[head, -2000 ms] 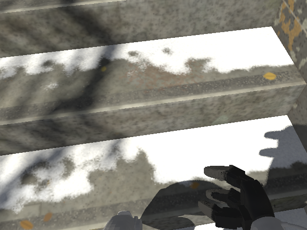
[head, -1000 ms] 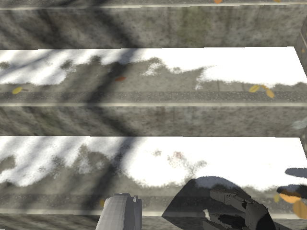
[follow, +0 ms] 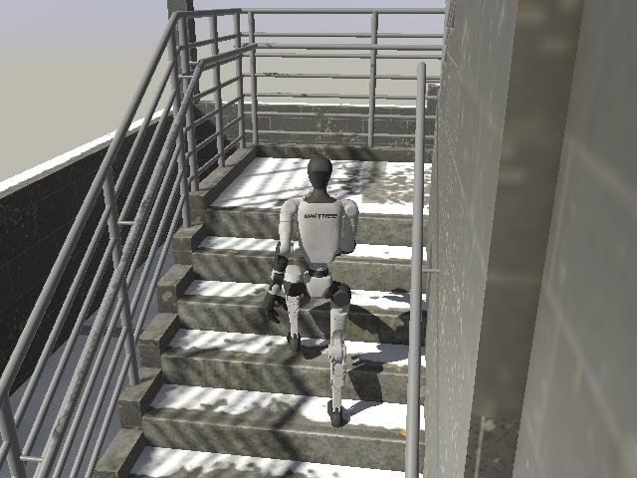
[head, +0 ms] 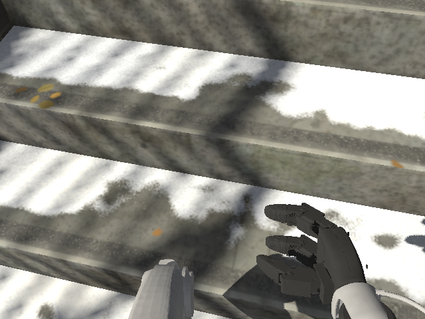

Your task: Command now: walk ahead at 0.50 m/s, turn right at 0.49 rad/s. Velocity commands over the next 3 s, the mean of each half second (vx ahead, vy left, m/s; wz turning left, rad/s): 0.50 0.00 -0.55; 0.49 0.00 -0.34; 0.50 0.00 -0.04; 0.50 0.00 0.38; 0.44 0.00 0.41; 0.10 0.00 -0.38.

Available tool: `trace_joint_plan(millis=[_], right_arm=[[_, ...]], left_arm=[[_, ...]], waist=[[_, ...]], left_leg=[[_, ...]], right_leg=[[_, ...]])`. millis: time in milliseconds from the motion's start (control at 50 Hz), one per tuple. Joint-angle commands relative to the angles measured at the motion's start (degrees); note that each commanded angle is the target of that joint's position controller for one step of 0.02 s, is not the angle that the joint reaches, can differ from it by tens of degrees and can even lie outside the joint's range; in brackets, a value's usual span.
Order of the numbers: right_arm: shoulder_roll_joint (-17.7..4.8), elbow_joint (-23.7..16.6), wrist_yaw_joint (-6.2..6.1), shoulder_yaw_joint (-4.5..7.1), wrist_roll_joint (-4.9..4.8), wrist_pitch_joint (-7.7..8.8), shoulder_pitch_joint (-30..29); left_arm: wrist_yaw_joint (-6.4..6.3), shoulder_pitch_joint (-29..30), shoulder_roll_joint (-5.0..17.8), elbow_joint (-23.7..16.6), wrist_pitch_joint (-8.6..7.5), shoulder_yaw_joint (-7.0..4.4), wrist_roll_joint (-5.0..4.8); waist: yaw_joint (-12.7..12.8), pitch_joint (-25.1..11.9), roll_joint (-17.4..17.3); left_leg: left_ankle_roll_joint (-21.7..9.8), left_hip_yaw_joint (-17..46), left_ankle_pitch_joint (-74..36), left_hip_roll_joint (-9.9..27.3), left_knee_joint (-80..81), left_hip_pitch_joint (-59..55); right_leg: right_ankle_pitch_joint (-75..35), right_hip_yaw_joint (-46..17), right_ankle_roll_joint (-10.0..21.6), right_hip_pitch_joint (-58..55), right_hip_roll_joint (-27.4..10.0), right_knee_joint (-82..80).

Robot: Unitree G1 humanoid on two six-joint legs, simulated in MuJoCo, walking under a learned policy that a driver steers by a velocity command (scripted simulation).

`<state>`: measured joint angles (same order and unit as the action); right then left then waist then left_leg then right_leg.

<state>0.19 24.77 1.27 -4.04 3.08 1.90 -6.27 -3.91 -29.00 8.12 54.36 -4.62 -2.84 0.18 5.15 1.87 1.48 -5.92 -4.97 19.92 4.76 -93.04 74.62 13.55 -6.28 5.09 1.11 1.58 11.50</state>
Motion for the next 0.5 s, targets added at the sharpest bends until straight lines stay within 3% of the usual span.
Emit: trace_joint_plan(millis=[20,40,60,80,100,120,140,160,180,200,220,240,280,300,320,340,380,400,420,440,460,480,500], right_arm=[[-4.1,-0.6,-0.57,3.27,-3.35,0.76,8.2],[-7.7,1.4,-1.10,4.81,-3.59,0.03,17.3],[-12.9,2.3,-1.45,6.11,-2.59,-0.12,21.9],[-18.1,5.2,-2.96,8.20,-0.02,0.48,26.3],[-22.6,5.1,-3.66,9.77,-0.90,-0.30,22.8],[-19.3,5.1,-3.30,9.56,-1.99,-0.39,15.6],[-15.5,8.9,-2.74,8.85,-3.35,0.79,12.3],[-12.3,13.2,-2.57,8.12,-3.59,1.73,12.6],[-9.2,17.5,-2.41,7.45,-2.33,2.62,15.7],[-6.3,21.0,-2.05,6.69,-1.23,3.12,18.1],[-6.0,23.7,-1.44,6.50,-0.89,3.81,20.1],[-6.3,25.5,-0.94,6.51,-0.97,4.74,21.5],[-10.0,25.7,-0.96,7.05,-1.20,6.32,19.6],[-13.3,26.7,-1.01,7.74,-0.31,7.21,21.6],[-16.5,27.8,-0.86,8.36,-0.44,7.88,23.8],[-17.4,28.9,-0.52,8.63,0.11,8.32,25.2],[-17.4,30.6,-0.35,8.51,-0.48,8.74,28.3],[-15.8,31.7,-0.63,8.06,-0.87,7.85,30.0],[-15.8,32.6,-1.41,7.86,-1.17,7.43,31.7],[-16.3,33.3,-2.22,7.97,-1.30,6.75,33.9],[-18.2,32.7,-3.12,8.18,-2.19,6.09,32.4],[-16.9,29.1,-3.36,7.26,-3.60,5.47,27.1],[-23.1,28.0,-3.68,8.55,-4.91,5.39,29.9]], left_arm=[[0.06,-1.1,13.3,-4.4,-1.24,-3.04,-0.07],[1.11,2.2,17.0,-6.0,-2.47,-4.60,-0.87],[3.04,6.7,17.9,-8.0,-3.95,-4.62,-1.37],[5.69,12.2,13.9,-12.1,-5.02,-4.71,-2.57],[7.48,12.1,8.7,-15.5,-5.02,-4.36,0.90],[6.71,11.6,4.7,-17.5,-4.29,-4.03,3.71],[5.76,12.8,1.5,-19.2,-2.81,-2.84,4.96],[4.80,14.7,0.5,-20.8,-1.55,-2.10,5.10],[4.22,14.4,-1.5,-21.5,-0.32,-0.90,4.10],[3.76,13.0,-3.7,-21.7,0.85,0.56,2.84],[3.40,11.8,-4.9,-21.7,1.96,1.27,1.54],[3.14,13.0,-4.8,-22.0,2.89,1.50,0.58],[2.92,17.9,-1.7,-23.3,3.99,1.06,0.22],[2.79,23.6,-0.8,-24.4,4.61,0.50,1.06],[2.48,29.0,-1.1,-27.2,4.87,0.70,1.63],[1.45,31.2,-1.6,-28.1,4.79,0.79,1.81],[0.58,37.1,-1.1,-30.4,4.20,1.07,1.44],[1.20,40.9,-2.3,-32.7,4.03,2.38,1.76],[1.96,42.9,-2.1,-33.4,4.12,2.77,2.01],[2.57,43.7,-0.8,-34.1,4.65,2.46,2.98],[4.75,39.8,-1.6,-33.7,5.49,3.47,2.90],[5.79,37.6,0.5,-30.2,5.05,2.66,1.56],[4.98,33.4,0.1,-28.6,5.33,2.51,1.58]], waist=[[-8.1,-18.3,6.2],[-13.5,-25.9,9.9],[-18.7,-29.2,6.3],[-19.5,-30.0,-5.3],[-16.5,-29.7,-22.8],[-10.7,-26.2,-16.1],[-6.2,-16.7,-8.4],[-4.4,-7.4,-0.3],[-2.4,-2.9,3.7],[-0.6,-0.5,3.7],[0.7,1.2,0.7],[0.7,3.1,-1.3],[1.3,5.5,-0.9],[-1.4,3.3,-4.4],[-2.5,3.3,-5.5],[-3.2,2.7,-5.8],[-3.4,4.8,-2.6],[-2.6,5.5,-0.6],[-3.7,5.5,-1.2],[-4.8,4.0,-3.5],[-3.5,-0.3,-7.4],[-3.8,-2.2,-3.9],[-3.1,-10.2,-6.7]], left_leg=[[-1.9,-5.4,7.2,-10.2,17.4,-54.4],[-2.0,-2.0,6.8,-9.7,24.1,-59.5],[-1.9,1.5,3.9,-8.9,36.1,-65.2],[-6.0,24.0,16.4,2.6,48.3,-74.7],[-13.0,53.9,22.3,15.9,70.0,-71.8],[-12.5,60.8,31.4,16.7,75.2,-66.3],[-11.3,52.3,35.0,16.3,73.4,-59.4],[-8.7,42.4,29.2,15.4,70.4,-53.8],[-6.3,32.8,18.6,13.5,68.7,-51.1],[-4.4,26.5,9.9,12.5,68.8,-48.7],[-2.6,19.2,5.0,11.3,69.7,-50.1],[-1.6,14.1,0.8,11.1,71.5,-51.1],[0.2,4.9,-2.5,9.7,76.1,-47.0],[-3.2,5.7,-8.7,12.8,78.8,-52.4],[-4.0,5.7,-10.5,14.6,82.5,-57.3],[-4.1,5.9,-10.6,15.6,83.4,-64.1],[-1.3,1.4,-5.4,14.2,85.3,-69.1],[1.2,-2.6,-1.9,10.3,87.3,-67.0],[0.7,-4.2,-4.1,9.0,90.4,-66.2],[0.2,-5.2,-8.4,9.1,92.7,-69.0],[-1.9,-9.7,-17.3,7.9,98.5,-67.6],[-3.6,-13.2,-41.8,5.6,96.2,-60.6],[-5.4,-10.9,-80.5,9.4,87.1,-63.4]], right_leg=[[-88.5,-2.9,7.7,12.9,-9.9,1.8],[-99.2,-4.2,7.1,4.9,-11.9,12.7],[-91.3,-3.8,4.7,3.4,-9.7,26.0],[-68.0,-3.4,2.1,21.2,-2.6,46.1],[-4.5,-2.3,-0.5,34.3,7.1,77.0],[-5.0,-7.0,-0.4,41.0,3.6,97.2],[-9.0,-2.1,-0.1,46.9,0.7,104.8],[-8.6,-0.8,1.0,52.8,-0.6,107.9],[-6.9,-1.8,1.8,55.0,-1.3,108.3],[-5.9,-2.8,2.3,56.8,-1.1,112.8],[-3.3,-3.4,2.3,60.5,-1.5,111.6],[-1.7,-4.2,2.0,63.9,-1.5,110.3],[-6.0,-2.8,0.6,61.8,-1.1,98.5],[-3.4,0.8,1.0,66.9,1.3,110.3],[3.5,1.5,1.4,73.9,1.2,117.9],[9.4,0.9,2.2,81.2,1.5,125.4],[13.9,0.1,3.5,86.2,0.3,118.6],[12.9,2.7,4.0,83.4,-1.7,105.8],[12.4,6.5,3.5,79.9,-1.9,98.2],[11.9,9.0,3.6,77.8,-3.0,93.5],[9.5,14.5,4.6,64.4,-5.5,79.1],[9.6,21.1,4.7,45.1,-2.0,67.0],[7.9,24.9,3.9,32.4,2.9,65.7]])
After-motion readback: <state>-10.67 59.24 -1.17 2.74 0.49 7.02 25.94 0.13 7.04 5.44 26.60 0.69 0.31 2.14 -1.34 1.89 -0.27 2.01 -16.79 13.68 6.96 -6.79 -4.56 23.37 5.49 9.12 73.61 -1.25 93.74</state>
